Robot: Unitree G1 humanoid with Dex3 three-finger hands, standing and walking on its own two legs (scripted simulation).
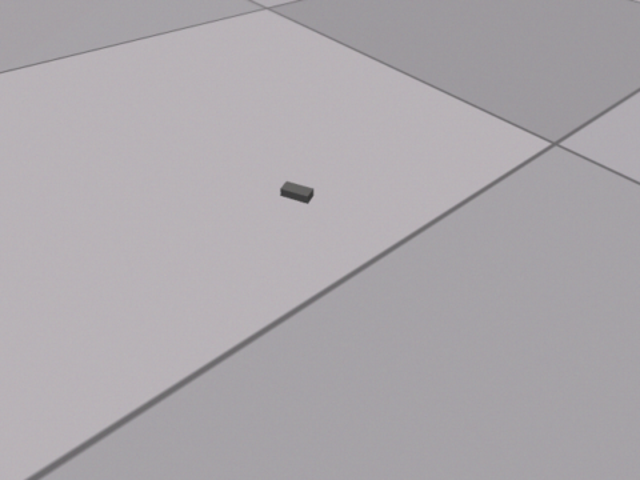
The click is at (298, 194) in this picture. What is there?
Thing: flat box
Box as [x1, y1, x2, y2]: [280, 181, 313, 203]
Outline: 280,189 281,195 307,203 313,195 312,188 287,181
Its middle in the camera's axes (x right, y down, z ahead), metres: -0.11 -0.24 +1.91
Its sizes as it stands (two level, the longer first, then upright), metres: 0.145 0.064 0.044
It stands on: the floor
